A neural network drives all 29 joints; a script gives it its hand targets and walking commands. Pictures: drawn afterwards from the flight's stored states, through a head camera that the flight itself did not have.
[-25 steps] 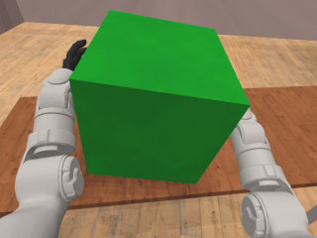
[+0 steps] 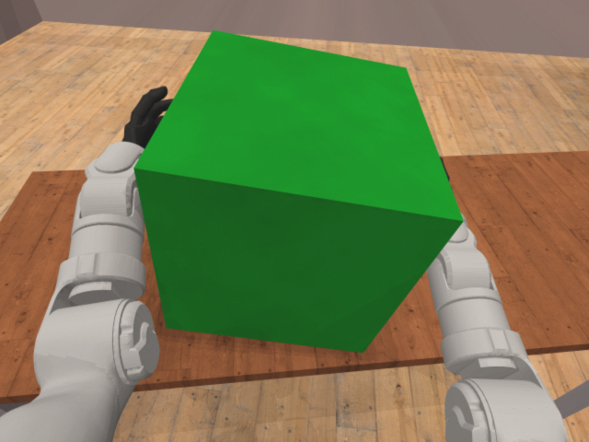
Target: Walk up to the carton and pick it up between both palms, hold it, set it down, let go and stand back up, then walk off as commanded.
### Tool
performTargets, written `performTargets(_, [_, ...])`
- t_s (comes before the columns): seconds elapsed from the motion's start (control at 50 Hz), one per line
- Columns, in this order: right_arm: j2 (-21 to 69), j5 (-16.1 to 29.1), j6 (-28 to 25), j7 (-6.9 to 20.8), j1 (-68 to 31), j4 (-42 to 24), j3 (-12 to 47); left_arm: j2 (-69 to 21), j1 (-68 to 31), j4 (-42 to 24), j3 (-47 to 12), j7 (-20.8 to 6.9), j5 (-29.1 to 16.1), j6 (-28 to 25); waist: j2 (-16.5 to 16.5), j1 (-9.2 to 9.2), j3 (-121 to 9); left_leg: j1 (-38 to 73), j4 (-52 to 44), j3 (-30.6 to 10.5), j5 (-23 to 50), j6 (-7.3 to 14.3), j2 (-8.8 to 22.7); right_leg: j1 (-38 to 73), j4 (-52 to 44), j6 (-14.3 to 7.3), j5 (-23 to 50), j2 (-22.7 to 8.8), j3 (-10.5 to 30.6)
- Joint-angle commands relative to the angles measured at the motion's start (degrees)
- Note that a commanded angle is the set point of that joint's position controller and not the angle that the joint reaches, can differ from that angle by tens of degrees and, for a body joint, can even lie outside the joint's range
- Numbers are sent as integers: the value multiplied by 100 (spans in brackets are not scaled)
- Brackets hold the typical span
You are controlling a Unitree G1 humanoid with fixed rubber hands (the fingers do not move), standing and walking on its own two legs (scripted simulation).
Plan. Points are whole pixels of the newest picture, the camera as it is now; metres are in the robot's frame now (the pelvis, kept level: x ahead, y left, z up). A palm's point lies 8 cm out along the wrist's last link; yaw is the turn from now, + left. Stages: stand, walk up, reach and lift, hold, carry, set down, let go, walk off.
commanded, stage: set down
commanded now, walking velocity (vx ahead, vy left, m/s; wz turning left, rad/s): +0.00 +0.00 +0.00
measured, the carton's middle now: (289, 194) +0.44 -0.01 +0.12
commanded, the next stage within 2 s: none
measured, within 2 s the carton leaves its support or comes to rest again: rests again in 1.82 s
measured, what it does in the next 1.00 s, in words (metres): stands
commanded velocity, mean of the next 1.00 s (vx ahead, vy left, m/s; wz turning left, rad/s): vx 0.00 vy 0.00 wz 0.00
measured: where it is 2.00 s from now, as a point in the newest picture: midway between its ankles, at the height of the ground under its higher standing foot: outside the picture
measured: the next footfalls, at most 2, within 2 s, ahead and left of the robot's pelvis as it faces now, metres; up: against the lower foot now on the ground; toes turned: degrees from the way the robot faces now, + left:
none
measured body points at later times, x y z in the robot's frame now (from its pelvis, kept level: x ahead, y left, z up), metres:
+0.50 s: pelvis -0.01 +0.00 +0.00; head +0.00 +0.02 +0.45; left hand +0.46 +0.18 +0.19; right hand +0.38 -0.19 +0.13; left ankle -0.02 +0.09 -0.75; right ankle +0.00 -0.15 -0.75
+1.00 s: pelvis -0.01 +0.00 +0.00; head +0.01 +0.03 +0.45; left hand +0.46 +0.19 +0.18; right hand +0.39 -0.19 +0.13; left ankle -0.02 +0.09 -0.75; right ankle +0.00 -0.15 -0.75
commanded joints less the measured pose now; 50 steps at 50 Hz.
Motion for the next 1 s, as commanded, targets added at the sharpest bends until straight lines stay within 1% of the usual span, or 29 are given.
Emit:
performTargets(0.0, [2474, 215, -584, 503, -3985, -1447, 1958, -3034, -2513, -515, -1447, -751, -330, -158, 492, -7, -2874, 982, 171, 354, 2874, -458, -51, 1032, 351, -79, 2273, 271, -530])
performTargets(0.02, [2546, 189, -657, 493, -4042, -1556, 1997, -3053, -2549, -630, -1497, -756, -333, -211, 476, 30, -3113, 1025, 200, 385, 2942, -462, -62, 991, 365, -67, 2315, 281, -548])
performTargets(0.04, [2460, 169, -703, 495, -4084, -1609, 1907, -3114, -2579, -549, -1552, -711, -379, -227, 581, -37, -3235, 1003, 210, 326, 2909, -501, -14, 923, 327, -124, 2162, 282, -542])
performTargets(0.06, [2474, 108, -666, 498, -4044, -1401, 1847, -2941, -2504, -323, -1367, -721, -287, -216, 447, 58, -2886, 949, 153, 358, 2641, -426, -27, 843, 287, -108, 1951, 262, -535])
performTargets(0.08, [2419, 40, -682, 501, -4023, -1424, 1740, -3001, -2482, -304, -1399, -725, -284, -230, 429, -39, -2794, 937, 111, 354, 2513, -406, -30, 809, 275, -99, 1850, 270, -551])
performTargets(0.1, [2417, 35, -740, 505, -4118, -1520, 1746, -3104, -2513, -412, -1478, -706, -309, -258, 528, -48, -2909, 1037, 164, 288, 2787, -458, -6, 826, 311, -107, 1936, 282, -575])
performTargets(0.12, [2404, -25, -770, 500, -4154, -1445, 1681, -3083, -2585, -292, -1475, -721, -280, -271, 476, -62, -2813, 958, 162, 299, 2705, -462, 20, 833, 315, -117, 1843, 299, -605])
performTargets(0.14, [2470, 7, -809, 508, -4089, -1442, 1712, -3125, -2684, -428, -1559, -709, -305, -319, 613, -67, -2877, 988, 153, 324, 2693, -493, -2, 813, 290, -126, 1808, 277, -597])
performTargets(0.16, [2391, -56, -824, 499, -4151, -1368, 1574, -3143, -2735, -306, -1611, -707, -358, -347, 626, -162, -2943, 1056, 126, 302, 2589, -513, 16, 633, 230, -144, 1643, 285, -619])
performTargets(0.3, [2490, -276, -958, 526, -4216, -1246, 1298, -3058, -2760, 71, -1406, -703, -226, -521, 668, -35, -2965, 842, 27, 370, 2053, -465, -3, 692, 234, -126, 1367, 228, -601])
performTargets(0.36, [2551, -368, -982, 545, -4099, -1056, 1254, -2992, -2653, 371, -1170, -742, -115, -582, 468, 70, -2731, 634, -60, 416, 1768, -391, -36, 835, 259, -80, 1333, 215, -603])
performTargets(0.38, [2531, -473, -977, 528, -3999, -1022, 1172, -2949, -2667, 422, -1106, -765, -109, -621, 425, 37, -2679, 548, -124, 443, 1612, -371, -45, 867, 247, -61, 1278, 203, -596])
performTargets(0.44, [2665, -528, -1086, 539, -4066, -1192, 1229, -3050, -2797, 358, -1138, -735, -132, -756, 443, 100, -2899, 543, -85, 471, 1586, -365, -53, 839, 275, -55, 1291, 202, -578])
performTargets(0.46, [2680, -553, -1088, 545, -3957, -1082, 1229, -2968, -2651, 473, -987, -733, -66, -754, 310, 181, -2675, 507, -97, 487, 1616, -342, -58, 882, 302, -20, 1394, 207, -597])
performTargets(0.48, [2675, -556, -1133, 536, -4047, -1135, 1221, -3001, -2697, 482, -1090, -741, -106, -792, 318, 130, -2734, 487, -110, 473, 1588, -357, -55, 872, 303, -24, 1347, 224, -606])
performTargets(0.52, [2651, -554, -1133, 555, -3910, -1035, 1149, -2943, -2593, 607, -938, -745, -9, -798, 394, 190, -2565, 373, -162, 488, 1431, -330, -55, 843, 270, -43, 1223, 207, -581])
performTargets(0.58, [2627, -699, -1177, 519, -3641, -888, 1073, -2974, -2561, 448, -990, -768, 11, -848, 434, 76, -2556, 575, -90, 453, 1727, -404, -27, 911, 338, -34, 1448, 224, -627])
performTargets(0.6, [2652, -718, -1148, 529, -3543, -696, 994, -2945, -2473, 568, -951, -765, 49, -848, 422, 55, -2345, 511, -135, 501, 1636, -389, -39, 825, 261, -34, 1274, 222, -624])
performTargets(0.64, [2571, -739, -1186, 529, -3553, -758, 929, -2849, -2495, 582, -873, -792, 86, -819, 456, 49, -2279, 542, -136, 496, 1488, -392, -36, 759, 235, -38, 1198, 204, -612])
performTargets(0.66, [2624, -748, -1182, 549, -3456, -662, 949, -2877, -2453, 560, -862, -781, 147, -829, 474, 118, -2184, 572, -119, 527, 1572, -403, -25, 752, 259, -52, 1234, 208, -612])
performTargets(0.68, [2504, -796, -1227, 554, -3518, -579, 776, -2955, -2592, 557, -939, -769, 119, -866, 630, -20, -2219, 647, -122, 455, 1639, -463, 0, 682, 231, -55, 1050, 223, -688])
performTargets(0.7, [2544, -754, -1269, 555, -3513, -643, 893, -2893, -2600, 386, -972, -730, 118, -915, 631, 78, -2420, 747, -64, 461, 1866, -481, 13, 692, 265, -63, 1160, 236, -683])
performTargets(0.74, [2569, -861, -1282, 564, -3469, -542, 755, -2927, -2488, 693, -866, -756, 187, -881, 659, 80, -2102, 710, -86, 469, 1750, -486, 28, 547, 209, -75, 954, 234, -676])
performTargets(0.78, [2572, -861, -1322, 575, -3404, -473, 736, -2915, -2427, 623, -831, -733, 205, -914, 608, 127, -2131, 764, -79, 500, 1846, -491, 13, 599, 206, -62, 1003, 248, -690])
performTargets(0.8, [2555, -869, -1319, 571, -3185, -317, 719, -2951, -2324, 581, -843, -717, 267, -918, 690, 74, -1989, 758, -90, 467, 1905, -506, 39, 534, 211, -79, 992, 243, -693])
performTargets(0.88, [2502, -984, -1362, 566, -2967, -158, 584, -2893, -2258, 636, -733, -728, 313, -984, 570, 38, -1877, 671, -111, 504, 1756, -482, 11, 545, 204, -26, 1009, 239, -720])
performTargets(0.92, [2472, -975, -1398, 579, -3043, -150, 535, -2910, -2315, 612, -762, -737, 353, -968, 691, -11, -1877, 848, -107, 468, 1826, -508, 43, 520, 177, -43, 855, 254, -738])
performTargets(0.94, [2482, -987, -1441, 580, -3046, -258, 582, -2957, -2252, 478, -830, -703, 293, -993, 648, 35, -2002, 913, -41, 493, 2022, -531, 38, 421, 203, -25, 965, 289, -768])
performTargets(0.98, [2396, -1011, -1413, 591, -2883, 42, 432, -2875, -2207, 644, -759, -701, 366, -999, 750, -51, -1717, 959, -92, 441, 1917, -548, 83, 368, 145, -52, 701, 265, -776])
